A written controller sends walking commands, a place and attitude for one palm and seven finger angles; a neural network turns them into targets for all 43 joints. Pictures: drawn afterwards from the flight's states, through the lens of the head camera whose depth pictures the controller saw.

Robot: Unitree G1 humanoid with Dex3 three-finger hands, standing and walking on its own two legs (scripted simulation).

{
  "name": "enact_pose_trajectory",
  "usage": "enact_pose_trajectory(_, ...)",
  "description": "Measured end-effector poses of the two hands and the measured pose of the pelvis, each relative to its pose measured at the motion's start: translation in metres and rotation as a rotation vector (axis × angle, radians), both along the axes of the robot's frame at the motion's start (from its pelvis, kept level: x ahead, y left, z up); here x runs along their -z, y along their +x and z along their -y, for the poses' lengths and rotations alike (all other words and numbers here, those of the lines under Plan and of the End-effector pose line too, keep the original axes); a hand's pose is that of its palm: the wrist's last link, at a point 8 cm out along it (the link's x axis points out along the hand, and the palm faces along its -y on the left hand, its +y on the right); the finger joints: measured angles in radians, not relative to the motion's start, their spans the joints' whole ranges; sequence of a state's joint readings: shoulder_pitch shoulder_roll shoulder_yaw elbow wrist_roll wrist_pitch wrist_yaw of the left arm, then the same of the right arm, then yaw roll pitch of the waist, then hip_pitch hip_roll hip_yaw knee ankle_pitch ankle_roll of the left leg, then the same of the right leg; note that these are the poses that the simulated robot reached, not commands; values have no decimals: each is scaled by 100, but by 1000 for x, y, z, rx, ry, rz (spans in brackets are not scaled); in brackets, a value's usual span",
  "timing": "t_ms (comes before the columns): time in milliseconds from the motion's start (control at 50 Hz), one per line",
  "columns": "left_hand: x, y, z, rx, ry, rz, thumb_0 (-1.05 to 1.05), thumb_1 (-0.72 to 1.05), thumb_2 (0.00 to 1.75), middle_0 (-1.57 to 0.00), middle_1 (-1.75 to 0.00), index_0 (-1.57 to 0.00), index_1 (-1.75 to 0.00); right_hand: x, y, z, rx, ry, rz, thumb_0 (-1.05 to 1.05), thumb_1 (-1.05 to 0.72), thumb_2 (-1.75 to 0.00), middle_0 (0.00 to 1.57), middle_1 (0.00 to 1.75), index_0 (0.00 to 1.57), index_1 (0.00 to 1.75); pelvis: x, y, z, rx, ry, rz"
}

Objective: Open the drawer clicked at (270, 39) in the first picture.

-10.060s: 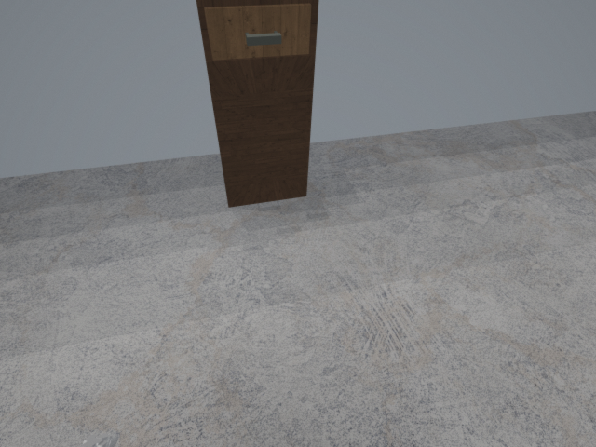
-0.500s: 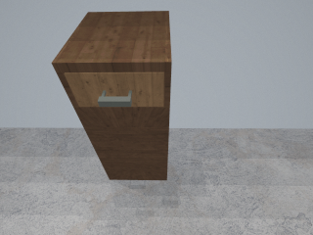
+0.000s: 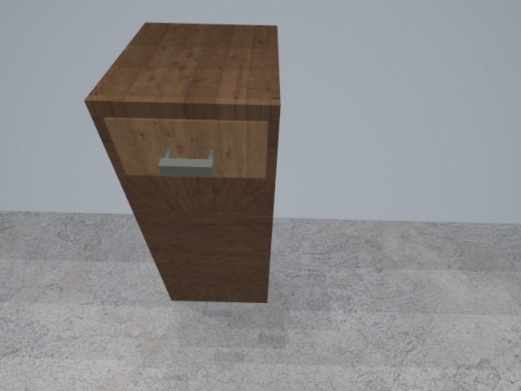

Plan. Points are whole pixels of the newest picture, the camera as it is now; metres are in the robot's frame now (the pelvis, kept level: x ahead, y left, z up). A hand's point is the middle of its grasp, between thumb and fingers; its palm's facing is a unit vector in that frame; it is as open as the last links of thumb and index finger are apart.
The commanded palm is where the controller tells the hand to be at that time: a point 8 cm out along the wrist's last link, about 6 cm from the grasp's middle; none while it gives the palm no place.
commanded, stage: look again from close up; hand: left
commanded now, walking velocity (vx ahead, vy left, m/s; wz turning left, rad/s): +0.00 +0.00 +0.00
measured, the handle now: (188, 160) +0.57 +0.19 +0.02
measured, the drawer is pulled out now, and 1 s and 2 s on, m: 0.00 0.00 0.00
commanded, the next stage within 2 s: raise the hand with hooked fingers in 0.48 s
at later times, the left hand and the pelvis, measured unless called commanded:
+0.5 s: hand out of the picture +0.04 +0.19 -0.18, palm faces +0.01 -0.98 -0.19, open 7.4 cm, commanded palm none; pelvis +0.03 +0.02 +0.00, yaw -1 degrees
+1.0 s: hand (155, 355) +0.20 +0.18 -0.07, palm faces -0.11 -0.27 -0.96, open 8.5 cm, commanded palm +0.19 +0.22 +0.00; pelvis +0.03 -0.01 -0.03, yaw -2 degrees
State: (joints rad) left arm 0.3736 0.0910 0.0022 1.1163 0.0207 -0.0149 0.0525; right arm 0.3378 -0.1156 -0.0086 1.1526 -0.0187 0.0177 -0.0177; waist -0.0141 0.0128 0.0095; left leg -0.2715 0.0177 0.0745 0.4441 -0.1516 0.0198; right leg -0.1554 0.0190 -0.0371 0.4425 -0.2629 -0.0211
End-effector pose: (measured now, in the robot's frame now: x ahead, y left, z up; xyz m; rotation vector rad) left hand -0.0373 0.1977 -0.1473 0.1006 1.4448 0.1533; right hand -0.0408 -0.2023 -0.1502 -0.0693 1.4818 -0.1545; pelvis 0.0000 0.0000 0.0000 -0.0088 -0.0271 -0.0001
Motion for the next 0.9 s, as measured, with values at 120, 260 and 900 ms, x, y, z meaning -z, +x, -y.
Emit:
enact_pose_trajectory(120, 6, 8, -15, 27, 12, 17, 0, 90, 90, -20, -30, -20, -29, 5, 21, -2, -21, -9, 77, 1, -91, -90, 20, 30, 20, 30, 8, 4, -8, -9, -23, -5)
enact_pose_trajectory(260, 4, 47, -38, 33, 45, 100, 0, 91, 90, -20, -30, -20, -29, 6, 44, -9, -48, -16, 112, 2, -92, -90, 20, 30, 20, 30, 9, 17, -17, -3, -4, -9)
enact_pose_trajectory(900, -172, 262, -14, 843, 929, 992, 1, 74, 82, -20, -42, -21, -41, -42, 249, 31, -161, -72, 807, 1, -91, -90, 20, 30, 20, 30, 27, 26, -7, 37, 52, -142)
